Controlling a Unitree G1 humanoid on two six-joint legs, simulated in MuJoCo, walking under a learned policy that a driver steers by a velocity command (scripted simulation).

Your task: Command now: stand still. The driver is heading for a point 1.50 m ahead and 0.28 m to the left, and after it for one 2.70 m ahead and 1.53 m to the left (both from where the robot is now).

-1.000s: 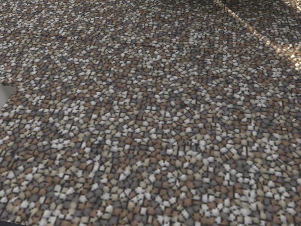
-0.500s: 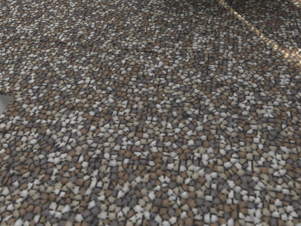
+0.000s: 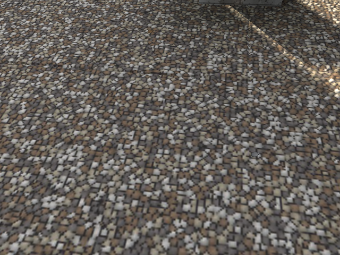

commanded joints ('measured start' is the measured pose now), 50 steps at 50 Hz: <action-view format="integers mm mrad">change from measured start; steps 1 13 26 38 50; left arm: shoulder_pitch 47 109 169 -19 -363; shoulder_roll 92 73 158 145 102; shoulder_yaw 20 17 62 57 49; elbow -7 8 -11 -140 -259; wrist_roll -3 -10 -27 -49 -35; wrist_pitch -36 -32 -83 -123 -91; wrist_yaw -4 -17 -19 -38 -62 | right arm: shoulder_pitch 20 61 -120 118 298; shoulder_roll -84 -76 -87 -115 -154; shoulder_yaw -16 -11 -20 -30 -24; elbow -18 39 -43 14 31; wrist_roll -4 5 37 3 -2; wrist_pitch -14 -1 -84 -120 -89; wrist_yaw -8 -3 31 66 21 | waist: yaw -12 5 57 -27 -66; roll -77 -16 -113 41 44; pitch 57 1 201 49 109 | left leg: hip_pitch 109 150 -449 279 261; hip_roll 45 59 128 330 229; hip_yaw -57 -66 -57 -411 -93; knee -53 -8 372 -345 -419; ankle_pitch -16 203 -317 -161 219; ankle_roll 24 21 62 181 149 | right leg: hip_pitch -153 -42 205 -554 -523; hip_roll -31 -15 -340 -103 -85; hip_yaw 48 19 395 71 -37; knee -208 -162 -375 698 120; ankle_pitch -45 249 -66 85 430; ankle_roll -36 -44 -261 -105 -28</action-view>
